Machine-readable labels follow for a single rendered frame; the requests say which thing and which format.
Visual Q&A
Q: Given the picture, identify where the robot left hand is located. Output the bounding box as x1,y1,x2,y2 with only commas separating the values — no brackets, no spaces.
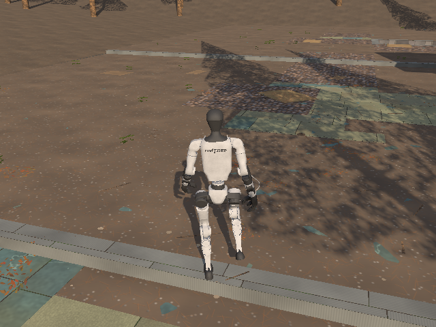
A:
181,183,197,193

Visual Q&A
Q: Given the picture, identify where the left robot forearm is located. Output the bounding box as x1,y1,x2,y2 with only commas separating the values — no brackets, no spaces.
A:
182,165,192,186

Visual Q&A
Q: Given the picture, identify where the humanoid robot torso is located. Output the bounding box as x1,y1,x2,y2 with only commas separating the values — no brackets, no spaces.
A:
200,135,232,204

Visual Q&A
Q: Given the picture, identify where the left robot upper arm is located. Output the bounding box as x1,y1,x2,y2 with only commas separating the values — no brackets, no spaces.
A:
185,138,202,176

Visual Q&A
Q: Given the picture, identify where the right robot upper arm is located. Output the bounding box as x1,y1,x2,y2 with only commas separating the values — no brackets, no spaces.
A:
230,138,248,176

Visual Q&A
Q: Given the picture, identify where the right robot thigh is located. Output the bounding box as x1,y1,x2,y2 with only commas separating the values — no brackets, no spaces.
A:
227,188,241,219

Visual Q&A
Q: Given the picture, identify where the robot right hand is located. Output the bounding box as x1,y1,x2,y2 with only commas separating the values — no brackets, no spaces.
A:
242,195,258,212

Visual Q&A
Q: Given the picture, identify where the right robot forearm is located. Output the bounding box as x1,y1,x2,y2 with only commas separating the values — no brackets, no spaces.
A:
242,166,256,198

